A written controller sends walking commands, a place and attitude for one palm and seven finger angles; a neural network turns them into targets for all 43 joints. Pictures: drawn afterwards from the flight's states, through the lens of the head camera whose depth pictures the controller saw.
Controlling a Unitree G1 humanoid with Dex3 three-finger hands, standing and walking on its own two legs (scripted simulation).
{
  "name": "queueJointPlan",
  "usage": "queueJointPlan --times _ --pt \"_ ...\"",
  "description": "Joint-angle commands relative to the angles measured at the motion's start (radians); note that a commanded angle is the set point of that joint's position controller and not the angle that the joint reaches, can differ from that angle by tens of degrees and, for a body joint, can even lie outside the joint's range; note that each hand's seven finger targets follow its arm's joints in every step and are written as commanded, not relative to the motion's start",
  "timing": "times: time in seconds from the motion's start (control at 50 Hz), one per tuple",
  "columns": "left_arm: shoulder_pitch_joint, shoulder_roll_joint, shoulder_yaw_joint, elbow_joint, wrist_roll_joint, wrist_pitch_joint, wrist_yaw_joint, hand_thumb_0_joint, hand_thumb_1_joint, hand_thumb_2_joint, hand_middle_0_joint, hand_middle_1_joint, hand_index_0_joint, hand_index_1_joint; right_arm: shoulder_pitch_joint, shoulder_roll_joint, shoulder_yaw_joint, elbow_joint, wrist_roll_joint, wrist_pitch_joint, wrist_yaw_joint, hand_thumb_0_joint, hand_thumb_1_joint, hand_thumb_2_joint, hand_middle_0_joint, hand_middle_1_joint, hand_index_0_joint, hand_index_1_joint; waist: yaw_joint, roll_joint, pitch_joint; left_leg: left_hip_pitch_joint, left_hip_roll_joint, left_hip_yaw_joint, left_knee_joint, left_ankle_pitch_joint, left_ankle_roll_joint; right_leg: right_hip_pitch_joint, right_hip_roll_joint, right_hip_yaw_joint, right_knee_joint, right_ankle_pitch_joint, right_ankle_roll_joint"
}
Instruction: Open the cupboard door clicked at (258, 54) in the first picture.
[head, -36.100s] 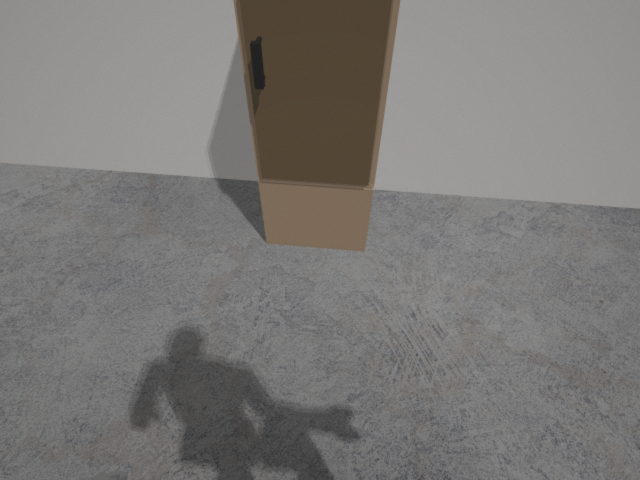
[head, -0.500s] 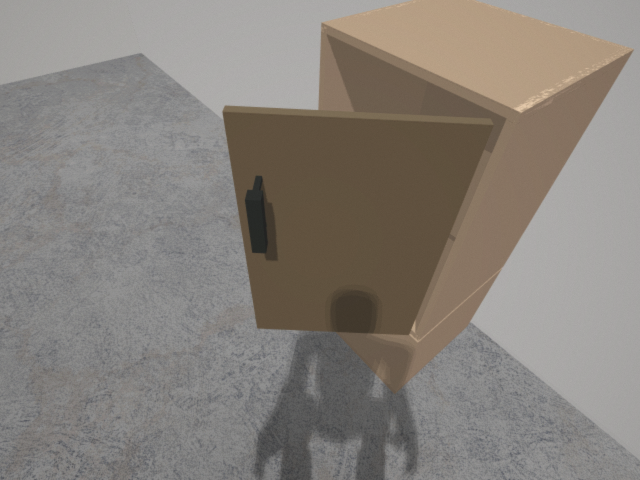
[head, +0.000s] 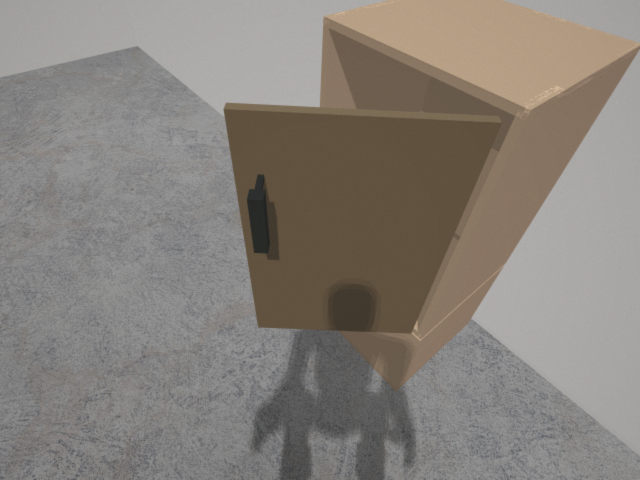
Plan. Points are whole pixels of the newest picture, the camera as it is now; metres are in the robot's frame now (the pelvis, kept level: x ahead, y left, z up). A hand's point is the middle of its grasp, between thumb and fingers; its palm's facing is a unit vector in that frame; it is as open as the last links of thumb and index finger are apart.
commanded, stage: raise the hand with hooked fingers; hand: left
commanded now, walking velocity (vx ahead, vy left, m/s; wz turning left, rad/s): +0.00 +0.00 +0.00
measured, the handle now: (261, 214) +0.50 +0.13 +0.03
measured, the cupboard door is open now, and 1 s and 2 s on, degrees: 48 48 48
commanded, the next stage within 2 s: none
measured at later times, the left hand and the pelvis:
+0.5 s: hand (167, 454) +0.16 +0.19 -0.04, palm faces +0.21 -0.97 -0.08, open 9.4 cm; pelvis +0.02 -0.04 -0.08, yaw +6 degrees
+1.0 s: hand (152, 379) +0.23 +0.22 +0.00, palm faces +0.06 -1.00 -0.06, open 12.4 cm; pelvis +0.03 -0.03 -0.05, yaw +5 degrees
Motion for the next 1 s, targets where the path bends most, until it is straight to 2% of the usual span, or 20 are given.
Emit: queueJointPlan --times 0.0,0.02,0.04,0.08,0.1,0.12,0.16,0.2,0.22,0.28,0.36,0.38,0.46,0.48,0.54,0.62,0.68,0.76,0.86,0.98 --pt "-0.056 -0.065 -0.117 -0.803 -0.107 -0.142 0.081 0.000 0.807 0.860 -0.207 -0.360 -0.207 -0.360 -0.091 -0.192 -0.028 -0.311 0.074 -0.276 -0.025 0.000 -0.900 -0.900 0.200 0.300 0.200 0.300 -0.041 0.144 -0.060 -0.081 0.110 -0.250 -0.183 -0.274 -0.132 -0.174 0.051 -0.021 0.177 -0.134 -0.030" --pt "-0.073 -0.050 -0.115 -0.887 -0.138 -0.181 0.065 0.000 0.783 0.850 -0.208 -0.375 -0.208 -0.375 -0.111 -0.227 -0.039 -0.358 0.075 -0.299 -0.028 0.000 -0.900 -0.900 0.200 0.300 0.200 0.300 -0.035 0.122 0.000 -0.130 0.094 -0.239 -0.106 -0.267 -0.097 -0.173 0.048 -0.025 0.115 -0.134 -0.029" --pt "-0.083 0.002 -0.085 -0.898 -0.135 -0.227 0.055 0.000 0.760 0.840 -0.210 -0.390 -0.210 -0.390 -0.118 -0.257 -0.039 -0.380 0.060 -0.317 -0.026 0.000 -0.900 -0.900 0.200 0.300 0.200 0.300 -0.056 0.057 -0.005 -0.162 0.080 -0.244 -0.041 -0.272 -0.088 -0.191 0.049 -0.019 0.071 -0.169 -0.030" --pt "-0.070 0.029 -0.027 -0.780 -0.132 -0.332 0.018 0.000 0.713 0.820 -0.213 -0.420 -0.213 -0.420 -0.121 -0.273 -0.060 -0.427 0.028 -0.328 -0.007 0.000 -0.900 -0.900 0.200 0.300 0.200 0.300 -0.080 -0.143 0.026 -0.270 0.055 -0.254 0.080 -0.296 -0.090 -0.303 0.050 -0.015 0.082 -0.286 -0.027" --pt "-0.013 -0.018 -0.029 -0.683 -0.139 -0.400 -0.027 0.000 0.690 0.810 -0.215 -0.435 -0.215 -0.435 -0.138 -0.269 -0.074 -0.444 0.021 -0.324 0.003 0.000 -0.900 -0.900 0.200 0.300 0.200 0.300 -0.059 -0.284 0.025 -0.339 0.058 -0.239 0.138 -0.306 -0.093 -0.374 0.054 -0.026 0.128 -0.358 -0.027" --pt "0.090 -0.041 -0.010 -0.622 -0.159 -0.475 -0.085 0.000 0.667 0.800 -0.217 -0.450 -0.217 -0.450 -0.164 -0.262 -0.087 -0.479 0.015 -0.323 0.015 0.000 -0.900 -0.900 0.200 0.300 0.200 0.300 -0.017 -0.324 0.007 -0.410 0.048 -0.204 0.207 -0.291 -0.093 -0.421 0.057 -0.027 0.181 -0.404 -0.031" --pt "0.208 0.018 0.081 -0.623 -0.195 -0.629 -0.217 0.000 0.620 0.780 -0.220 -0.480 -0.220 -0.480 -0.200 -0.262 -0.108 -0.547 0.006 -0.305 0.048 0.000 -0.900 -0.900 0.200 0.300 0.200 0.300 0.036 -0.254 -0.078 -0.497 0.021 -0.148 0.318 -0.227 -0.102 -0.422 0.053 0.000 0.256 -0.406 -0.046" --pt "0.237 0.133 0.188 -0.618 -0.194 -0.728 -0.331 0.000 0.573 0.760 -0.223 -0.510 -0.223 -0.510 -0.233 -0.271 -0.123 -0.619 0.009 -0.272 0.082 0.000 -0.900 -0.900 0.200 0.300 0.200 0.300 0.055 -0.040 -0.129 -0.511 0.003 -0.128 0.375 -0.196 -0.110 -0.406 0.044 0.020 0.321 -0.354 -0.069" --pt "0.242 0.183 0.240 -0.640 -0.187 -0.727 -0.351 0.000 0.550 0.750 -0.225 -0.525 -0.225 -0.525 -0.257 -0.268 -0.127 -0.657 0.018 -0.258 0.080 0.000 -0.900 -0.900 0.200 0.300 0.200 0.300 0.077 -0.025 -0.152 -0.542 0.005 -0.126 0.381 -0.206 -0.100 -0.415 0.049 0.024 0.358 -0.341 -0.069" --pt "0.151 0.209 0.274 -0.827 -0.230 -0.664 -0.353 0.000 0.480 0.720 -0.230 -0.570 -0.230 -0.570 -0.250 -0.250 -0.117 -0.721 0.025 -0.207 0.059 0.000 -0.900 -0.900 0.200 0.300 0.200 0.300 0.089 0.079 -0.255 -0.553 0.010 -0.132 0.406 -0.148 -0.084 -0.401 0.062 0.044 0.426 -0.230 -0.066" --pt "-0.016 0.222 0.281 -1.113 -0.252 -0.691 -0.304 0.000 0.387 0.680 -0.237 -0.630 -0.237 -0.630 -0.175 -0.219 -0.105 -0.718 0.022 -0.188 0.026 0.000 -0.900 -0.900 0.200 0.300 0.200 0.300 0.015 0.145 -0.377 -0.467 0.035 -0.152 0.490 0.021 -0.063 -0.401 0.072 0.063 0.434 -0.037 -0.051" --pt "-0.074 0.230 0.265 -1.155 -0.258 -0.712 -0.316 0.000 0.363 0.670 -0.238 -0.645 -0.238 -0.645 -0.150 -0.222 -0.099 -0.701 0.015 -0.191 0.019 0.000 -0.900 -0.900 0.200 0.300 0.200 0.300 -0.015 0.132 -0.378 -0.470 0.039 -0.162 0.522 0.042 -0.059 -0.413 0.076 0.077 0.443 0.007 -0.045" --pt "-0.114 0.218 0.209 -1.045 -0.265 -0.727 -0.424 0.000 0.270 0.630 -0.245 -0.705 -0.245 -0.705 -0.151 -0.243 -0.082 -0.641 0.023 -0.223 0.004 0.000 -0.900 -0.900 0.200 0.300 0.200 0.300 -0.074 0.106 -0.321 -0.508 0.050 -0.180 0.568 -0.007 -0.050 -0.478 0.076 0.080 0.416 -0.041 -0.034" --pt "-0.121 0.222 0.206 -0.984 -0.276 -0.698 -0.463 0.000 0.247 0.620 -0.247 -0.720 -0.247 -0.720 -0.160 -0.250 -0.075 -0.632 0.026 -0.228 -0.003 0.000 -0.900 -0.900 0.200 0.300 0.200 0.300 -0.071 0.118 -0.294 -0.526 0.047 -0.180 0.581 -0.009 -0.048 -0.478 0.076 0.095 0.409 -0.043 -0.037" --pt "-0.089 0.287 0.304 -0.911 -0.312 -0.597 -0.527 0.000 0.177 0.590 -0.252 -0.765 -0.252 -0.765 -0.163 -0.259 -0.077 -0.631 0.045 -0.234 -0.018 0.000 -0.900 -0.900 0.200 0.300 0.200 0.300 -0.038 0.039 -0.383 -0.540 0.043 -0.171 0.560 -0.009 -0.045 -0.365 0.057 0.121 0.359 -0.047 -0.017" --pt "-0.051 0.339 0.430 -0.908 -0.362 -0.503 -0.529 0.000 0.083 0.550 -0.258 -0.825 -0.258 -0.825 -0.179 -0.240 -0.074 -0.645 0.048 -0.222 -0.024 0.000 -0.900 -0.900 0.200 0.300 0.200 0.300 0.019 0.018 -0.471 -0.508 0.037 -0.171 0.507 0.080 -0.052 -0.201 0.031 0.127 0.346 0.125 0.005" --pt "-0.044 0.328 0.455 -0.880 -0.372 -0.509 -0.495 0.000 0.013 0.520 -0.263 -0.870 -0.263 -0.870 -0.189 -0.227 -0.074 -0.637 0.041 -0.224 -0.025 0.000 -0.900 -0.900 0.200 0.300 0.200 0.300 0.032 -0.033 -0.425 -0.514 0.039 -0.178 0.476 0.095 -0.058 -0.180 0.028 0.116 0.342 0.184 0.007" --pt "-0.088 0.310 0.429 -0.824 -0.365 -0.548 -0.501 0.000 -0.080 0.480 -0.270 -0.930 -0.270 -0.930 -0.161 -0.241 -0.075 -0.620 0.041 -0.232 -0.021 0.000 -0.900 -0.900 0.200 0.300 0.200 0.300 0.006 -0.035 -0.350 -0.519 0.035 -0.166 0.451 0.050 -0.057 -0.237 0.024 0.118 0.313 0.101 0.014" --pt "-0.155 0.362 0.444 -0.820 -0.374 -0.567 -0.534 0.000 -0.197 0.430 -0.278 -1.005 -0.278 -1.005 -0.132 -0.267 -0.076 -0.621 0.046 -0.249 -0.026 0.000 -0.900 -0.900 0.200 0.300 0.200 0.300 0.012 0.014 -0.379 -0.455 0.034 -0.159 0.419 0.067 -0.051 -0.232 0.033 0.103 0.300 0.054 -0.001" --pt "-0.243 0.410 0.461 -0.836 -0.374 -0.562 -0.508 0.000 -0.337 0.370 -0.288 -1.095 -0.288 -1.095 -0.124 -0.283 -0.073 -0.611 0.047 -0.258 -0.030 0.000 -0.900 -0.900 0.200 0.300 0.200 0.300 0.013 0.089 -0.346 -0.358 0.043 -0.171 0.363 0.091 -0.054 -0.274 0.060 0.041 0.299 0.015 -0.032"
